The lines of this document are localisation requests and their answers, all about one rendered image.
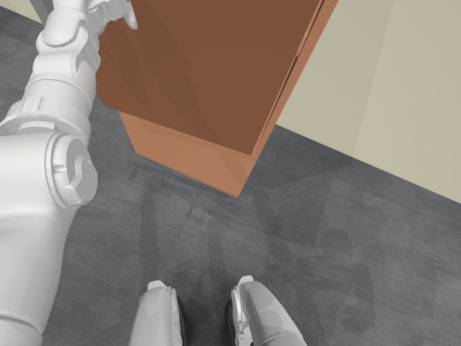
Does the robot right shin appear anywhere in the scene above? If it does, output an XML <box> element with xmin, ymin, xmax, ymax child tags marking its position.
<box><xmin>233</xmin><ymin>275</ymin><xmax>254</xmax><ymax>346</ymax></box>

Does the handle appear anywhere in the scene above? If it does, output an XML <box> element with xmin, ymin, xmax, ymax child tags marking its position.
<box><xmin>30</xmin><ymin>0</ymin><xmax>54</xmax><ymax>27</ymax></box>

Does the robot left forearm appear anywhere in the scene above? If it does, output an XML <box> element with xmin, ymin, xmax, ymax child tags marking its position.
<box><xmin>0</xmin><ymin>8</ymin><xmax>101</xmax><ymax>148</ymax></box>

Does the cupboard door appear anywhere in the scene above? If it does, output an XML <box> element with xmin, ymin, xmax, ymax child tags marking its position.
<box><xmin>95</xmin><ymin>0</ymin><xmax>320</xmax><ymax>155</ymax></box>

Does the robot left upper arm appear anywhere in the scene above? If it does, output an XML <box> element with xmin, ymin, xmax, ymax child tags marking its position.
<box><xmin>0</xmin><ymin>131</ymin><xmax>98</xmax><ymax>346</ymax></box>

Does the left robot hand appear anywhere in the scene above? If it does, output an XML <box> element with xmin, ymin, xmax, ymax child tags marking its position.
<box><xmin>53</xmin><ymin>0</ymin><xmax>138</xmax><ymax>37</ymax></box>

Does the left robot thigh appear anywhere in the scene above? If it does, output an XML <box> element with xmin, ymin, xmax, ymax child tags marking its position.
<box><xmin>128</xmin><ymin>286</ymin><xmax>179</xmax><ymax>346</ymax></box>

